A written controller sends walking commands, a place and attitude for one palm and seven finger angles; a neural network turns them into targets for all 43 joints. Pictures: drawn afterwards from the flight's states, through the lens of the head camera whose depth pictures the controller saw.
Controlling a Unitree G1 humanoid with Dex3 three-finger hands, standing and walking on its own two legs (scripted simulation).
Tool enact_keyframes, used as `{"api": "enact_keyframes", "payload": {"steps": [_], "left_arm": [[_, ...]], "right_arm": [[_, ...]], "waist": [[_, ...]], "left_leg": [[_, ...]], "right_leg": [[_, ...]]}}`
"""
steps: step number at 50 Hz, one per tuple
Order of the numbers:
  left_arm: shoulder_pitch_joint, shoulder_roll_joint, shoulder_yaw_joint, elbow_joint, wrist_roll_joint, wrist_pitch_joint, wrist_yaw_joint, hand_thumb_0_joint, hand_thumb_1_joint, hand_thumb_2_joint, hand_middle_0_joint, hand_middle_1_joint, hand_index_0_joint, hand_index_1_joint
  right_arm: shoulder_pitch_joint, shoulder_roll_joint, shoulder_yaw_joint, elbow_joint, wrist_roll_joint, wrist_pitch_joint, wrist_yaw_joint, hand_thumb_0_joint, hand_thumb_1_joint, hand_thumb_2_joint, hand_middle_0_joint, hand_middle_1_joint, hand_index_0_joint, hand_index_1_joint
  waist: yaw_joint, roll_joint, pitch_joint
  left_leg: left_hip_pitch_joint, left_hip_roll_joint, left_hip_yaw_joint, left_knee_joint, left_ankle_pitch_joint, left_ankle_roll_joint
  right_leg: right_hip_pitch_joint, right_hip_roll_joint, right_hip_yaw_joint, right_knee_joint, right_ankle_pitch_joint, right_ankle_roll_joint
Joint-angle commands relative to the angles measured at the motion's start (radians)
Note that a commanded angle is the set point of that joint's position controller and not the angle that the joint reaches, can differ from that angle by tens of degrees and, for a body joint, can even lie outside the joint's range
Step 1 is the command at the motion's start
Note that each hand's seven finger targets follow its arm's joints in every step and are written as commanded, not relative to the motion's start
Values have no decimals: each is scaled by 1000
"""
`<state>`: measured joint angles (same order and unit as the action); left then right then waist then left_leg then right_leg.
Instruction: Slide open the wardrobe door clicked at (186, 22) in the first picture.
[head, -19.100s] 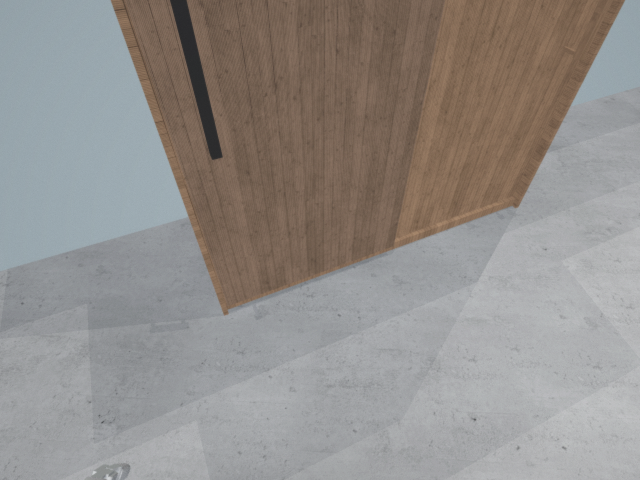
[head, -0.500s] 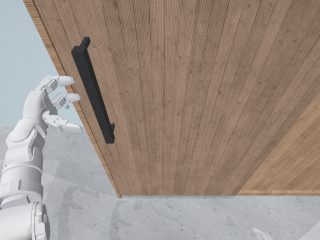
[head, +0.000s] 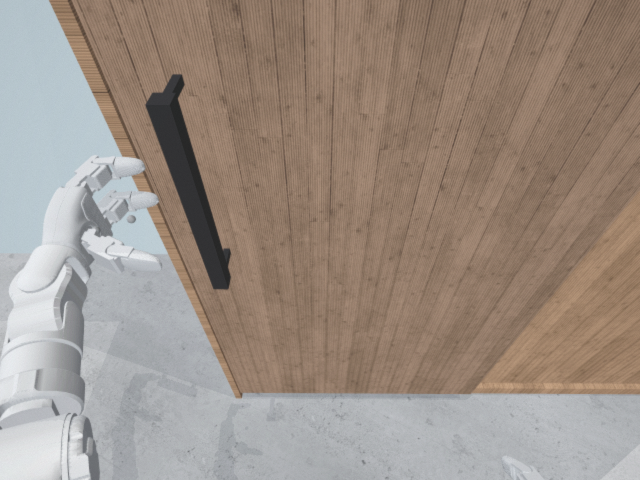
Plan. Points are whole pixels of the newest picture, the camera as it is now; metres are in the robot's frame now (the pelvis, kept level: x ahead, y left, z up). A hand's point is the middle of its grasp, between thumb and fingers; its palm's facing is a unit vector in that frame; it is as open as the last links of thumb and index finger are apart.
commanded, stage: move the hooked fingers beside the handle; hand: left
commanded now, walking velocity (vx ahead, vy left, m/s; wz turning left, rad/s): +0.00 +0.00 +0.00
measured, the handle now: (202, 200) +0.45 +0.17 +0.12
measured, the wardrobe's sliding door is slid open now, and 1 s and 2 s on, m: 0.00 0.00 0.00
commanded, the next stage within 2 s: feel for the door with the fingertips in 0.36 s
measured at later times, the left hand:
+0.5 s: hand (137, 215) +0.40 +0.24 +0.14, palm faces +0.02 -1.00 -0.02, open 14.0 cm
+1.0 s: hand (164, 217) +0.39 +0.20 +0.14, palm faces +0.05 -1.00 +0.00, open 14.0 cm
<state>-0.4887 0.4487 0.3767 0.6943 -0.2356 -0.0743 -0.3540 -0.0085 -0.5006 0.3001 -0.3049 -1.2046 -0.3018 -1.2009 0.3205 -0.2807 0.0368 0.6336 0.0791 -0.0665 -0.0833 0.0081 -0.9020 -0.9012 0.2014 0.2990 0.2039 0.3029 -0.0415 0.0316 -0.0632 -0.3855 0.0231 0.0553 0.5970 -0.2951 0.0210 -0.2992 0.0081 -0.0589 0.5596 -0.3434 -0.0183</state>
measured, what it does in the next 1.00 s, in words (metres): stands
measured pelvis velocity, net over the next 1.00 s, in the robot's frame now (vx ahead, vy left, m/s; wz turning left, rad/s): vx -0.01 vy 0.00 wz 0.01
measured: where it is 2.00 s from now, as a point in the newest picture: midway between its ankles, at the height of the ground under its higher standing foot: outside the picture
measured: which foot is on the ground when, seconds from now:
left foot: down 0.00-1.00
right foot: down 0.00-1.00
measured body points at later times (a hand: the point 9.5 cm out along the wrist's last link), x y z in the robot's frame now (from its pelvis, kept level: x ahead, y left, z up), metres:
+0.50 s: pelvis +0.00 +0.01 +0.00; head +0.02 +0.00 +0.45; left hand +0.39 +0.29 +0.14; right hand +0.09 -0.26 -0.11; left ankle +0.00 +0.11 -0.73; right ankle -0.04 -0.11 -0.73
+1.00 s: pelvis -0.01 +0.00 +0.00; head +0.01 -0.01 +0.45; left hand +0.39 +0.26 +0.14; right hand +0.12 -0.25 -0.10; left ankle +0.00 +0.11 -0.73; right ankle -0.04 -0.11 -0.73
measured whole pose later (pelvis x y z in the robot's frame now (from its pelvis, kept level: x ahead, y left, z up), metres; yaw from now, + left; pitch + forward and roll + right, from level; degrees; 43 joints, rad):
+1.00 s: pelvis -0.01 +0.00 +0.00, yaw +0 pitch +4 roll -1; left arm -0.52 0.36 0.29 0.67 -0.21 -0.05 -0.23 -0.01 -0.50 0.30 -0.31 -1.20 -0.30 -1.20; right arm 0.27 -0.26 0.05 0.64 0.08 -0.06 -0.08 0.01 -0.90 -0.90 0.20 0.30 0.20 0.30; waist -0.04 0.03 -0.05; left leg -0.37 0.02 0.05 0.59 -0.28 0.02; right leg -0.28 0.01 -0.06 0.56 -0.34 -0.02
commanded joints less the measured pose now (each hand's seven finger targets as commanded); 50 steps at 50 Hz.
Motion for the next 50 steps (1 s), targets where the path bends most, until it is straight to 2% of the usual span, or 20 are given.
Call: {"api": "enact_keyframes", "payload": {"steps": [1,2,3,5,9,10,13,15,17,20,22,25,29,31,35,36,40,45,46,50], "left_arm": [[-434,255,26,-230,-23,-63,-3,0,-500,300,-300,-1200,-300,-1200],[-445,267,33,-224,-24,-63,0,0,-500,300,-300,-1200,-300,-1200],[-481,228,-6,-230,-25,-64,-1,0,-500,300,-300,-1200,-300,-1200],[-469,260,21,-159,-22,-59,6,0,-500,300,-300,-1200,-300,-1200],[-514,278,27,-122,-12,-72,11,0,-500,300,-300,-1200,-300,-1200],[-515,314,49,-130,-7,-84,14,0,-500,300,-300,-1200,-300,-1200],[-534,257,5,-163,-10,-101,7,0,-500,300,-300,-1200,-300,-1200],[-480,312,54,-127,-12,-100,8,0,-500,300,-300,-1200,-300,-1200],[-454,266,30,-160,-16,-95,3,0,-500,300,-300,-1200,-300,-1200],[-429,285,43,-150,-16,-79,5,0,-500,300,-300,-1200,-300,-1200],[-424,267,35,-237,-17,-81,9,0,-500,300,-300,-1200,-300,-1200],[-402,195,-13,-276,-32,-69,21,0,-500,300,-300,-1200,-300,-1200],[-426,182,-17,-277,-28,-44,54,0,-500,300,-300,-1200,-300,-1200],[-418,188,-13,-314,-12,-44,76,0,-500,300,-300,-1200,-300,-1200],[-418,163,-30,-319,-3,-48,106,0,-500,300,-300,-1200,-300,-1200],[-443,131,-55,-344,-6,-52,110,0,-500,300,-300,-1200,-300,-1200],[-377,132,-36,-314,-1,-41,128,0,-500,300,-300,-1200,-300,-1200],[-435,185,-5,-253,7,-28,139,0,-500,300,-300,-1200,-300,-1200],[-453,194,-2,-242,10,-30,138,0,-500,300,-300,-1200,-300,-1200],[-542,173,-39,-243,11,-73,115,0,-500,300,-300,-1200,-300,-1200]], "right_arm": [[-25,-139,-54,-121,-1,-45,-18,0,-900,-900,200,300,200,300],[-26,-140,-54,-117,1,-44,-20,0,-900,-900,200,300,200,300],[-31,-138,-51,-118,0,-46,-20,0,-900,-900,200,300,200,300],[-19,-146,-52,-105,-1,-42,-24,0,-900,-900,200,300,200,300],[-20,-146,-49,-104,-3,-42,-23,0,-900,-900,200,300,200,300],[-15,-151,-50,-102,-5,-38,-21,0,-900,-900,200,300,200,300],[-21,-141,-49,-114,-4,-41,-17,0,-900,-900,200,300,200,300],[-10,-151,-50,-109,-5,-37,-16,0,-900,-900,200,300,200,300],[-20,-141,-52,-123,-3,-40,-12,0,-900,-900,200,300,200,300],[-13,-149,-53,-120,-3,-35,-12,0,-900,-900,200,300,200,300],[-22,-142,-57,-135,-3,-38,-7,0,-900,-900,200,300,200,300],[-23,-138,-58,-133,-3,-42,-6,0,-900,-900,200,300,200,300],[-34,-136,-57,-116,0,-46,-9,0,-900,-900,200,300,200,300],[-37,-135,-56,-120,-4,-45,-8,0,-900,-900,200,300,200,300],[-47,-130,-54,-112,-7,-45,-8,0,-900,-900,200,300,200,300],[-53,-124,-52,-115,-6,-48,-5,0,-900,-900,200,300,200,300],[-61,-123,-53,-116,-7,-46,1,0,-900,-900,200,300,200,300],[-67,-128,-47,-108,-5,-30,-6,0,-900,-900,200,300,200,300],[-72,-126,-45,-111,-3,-27,-9,0,-900,-900,200,300,200,300],[-56,-125,-47,-105,-5,-31,-11,0,-900,-900,200,300,200,300]], "waist": [[-9,42,-252],[-11,40,-242],[-21,50,-239],[-20,-5,-215],[-18,9,-242],[-11,4,-264],[-14,54,-293],[-1,7,-291],[5,51,-299],[4,5,-257],[14,69,-305],[2,18,-289],[-6,9,-225],[4,42,-263],[3,7,-258],[-3,30,-268],[14,-7,-264],[0,-45,-202],[-1,-24,-195],[-18,-14,-261]], "left_leg": [[244,-9,-64,-41,306,29],[242,-8,-66,-43,288,28],[250,-10,-70,-45,276,26],[226,-6,-73,-44,250,28],[213,-13,-75,-41,234,26],[215,-9,-75,-35,254,28],[256,-9,-78,-33,287,22],[232,-6,-78,-33,292,26],[251,-7,-76,-36,318,22],[213,-5,-72,-41,304,25],[255,-6,-77,-43,347,20],[272,2,-84,-42,359,22],[237,-3,-84,-62,275,19],[258,-6,-83,-59,296,22],[263,-1,-83,-60,290,21],[280,-4,-81,-60,299,20],[261,-5,-74,-57,312,21],[198,-10,-61,-65,235,26],[194,-12,-55,-66,221,27],[233,-13,-58,-50,255,29]], "right_leg": [[-29,9,29,-61,375,-2],[-40,10,28,-65,355,-2],[-53,9,26,-67,339,-2],[-61,10,23,-71,311,-2],[-57,6,29,-64,302,-2],[-39,5,31,-59,318,-3],[-47,9,28,-51,338,-5],[-25,11,28,-52,345,-6],[-25,11,26,-48,365,-6],[-21,11,22,-53,362,-4],[-14,12,22,-46,379,-7],[-26,15,14,-54,370,-5],[-50,16,13,-67,314,-4],[-34,12,19,-65,326,-6],[-28,13,18,-68,319,-5],[-31,12,19,-67,330,-4],[-2,10,20,-65,359,-4],[-5,5,31,-79,324,3],[-10,4,37,-82,315,4],[0,5,40,-71,347,2]]}}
